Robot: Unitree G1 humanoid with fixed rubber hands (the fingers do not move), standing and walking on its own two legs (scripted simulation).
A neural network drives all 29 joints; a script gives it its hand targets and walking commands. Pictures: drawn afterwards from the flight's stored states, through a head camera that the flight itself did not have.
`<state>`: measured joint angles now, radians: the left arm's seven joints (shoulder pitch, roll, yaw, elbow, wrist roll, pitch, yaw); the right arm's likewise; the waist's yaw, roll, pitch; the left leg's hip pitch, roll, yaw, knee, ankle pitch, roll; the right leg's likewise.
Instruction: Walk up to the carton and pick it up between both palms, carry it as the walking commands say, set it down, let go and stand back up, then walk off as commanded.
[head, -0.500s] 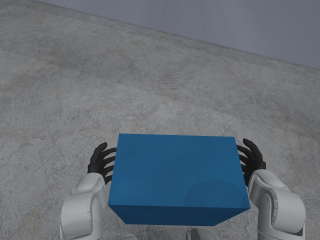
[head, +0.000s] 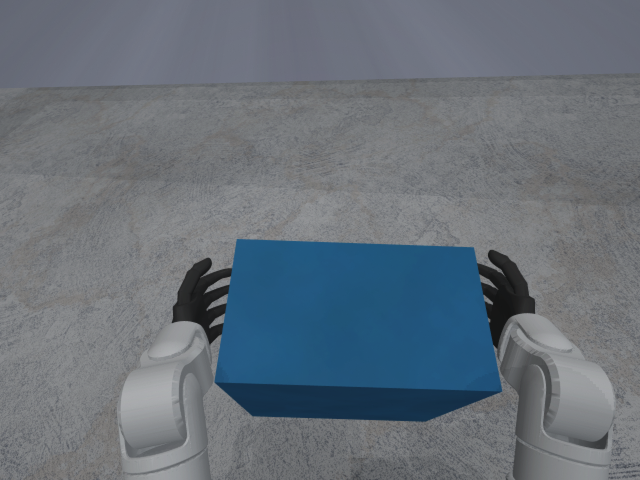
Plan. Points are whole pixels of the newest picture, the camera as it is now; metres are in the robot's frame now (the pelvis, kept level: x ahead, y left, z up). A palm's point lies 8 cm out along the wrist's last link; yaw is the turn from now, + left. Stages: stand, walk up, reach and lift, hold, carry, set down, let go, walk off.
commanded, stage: carry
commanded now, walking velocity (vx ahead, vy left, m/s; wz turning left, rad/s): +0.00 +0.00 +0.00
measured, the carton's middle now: (346, 344) +0.28 -0.01 +0.03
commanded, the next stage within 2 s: none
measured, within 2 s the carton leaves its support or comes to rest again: neither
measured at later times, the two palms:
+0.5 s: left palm out of the picture +0.07 +0.06 +0.09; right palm out of the picture +0.11 -0.28 +0.06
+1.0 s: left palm out of the picture -0.01 +0.07 +0.08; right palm out of the picture -0.01 -0.27 +0.08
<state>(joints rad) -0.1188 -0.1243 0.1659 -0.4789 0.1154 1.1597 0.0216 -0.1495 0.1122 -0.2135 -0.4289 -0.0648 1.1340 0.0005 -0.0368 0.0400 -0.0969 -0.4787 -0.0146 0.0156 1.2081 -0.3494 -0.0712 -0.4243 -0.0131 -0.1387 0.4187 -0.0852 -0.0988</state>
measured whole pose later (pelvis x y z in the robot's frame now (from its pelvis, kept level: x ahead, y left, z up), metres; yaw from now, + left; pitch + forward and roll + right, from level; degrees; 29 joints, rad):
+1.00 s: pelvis -0.27 -0.11 +0.00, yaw +1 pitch +4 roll -4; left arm -0.13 -0.06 0.12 -0.33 0.10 1.21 0.03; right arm -0.09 0.13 -0.21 -0.34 -0.10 1.16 -0.02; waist 0.01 0.03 -0.09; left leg -0.31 -0.01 0.14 0.43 -0.20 0.12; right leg -0.45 -0.02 -0.01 0.80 -0.37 -0.01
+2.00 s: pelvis -0.26 -0.16 -0.01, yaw +0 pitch +4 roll +1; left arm -0.07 -0.11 0.16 -0.33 0.11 1.15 0.03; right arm -0.10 0.13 -0.22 -0.31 -0.09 1.14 -0.01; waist 0.00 -0.02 -0.13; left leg -0.34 0.02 0.17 0.52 -0.22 0.04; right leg -0.15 0.03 -0.09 0.48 -0.39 -0.06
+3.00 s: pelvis -0.13 -0.18 -0.02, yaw -4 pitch +2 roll +0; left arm -0.13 -0.13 0.17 -0.07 0.17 0.85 -0.01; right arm -0.10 0.08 -0.17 -0.10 -0.15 0.86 -0.02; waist -0.04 0.03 -0.02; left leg -0.21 0.05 0.11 0.69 -0.52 0.00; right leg -0.36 -0.04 -0.09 0.64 -0.30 -0.02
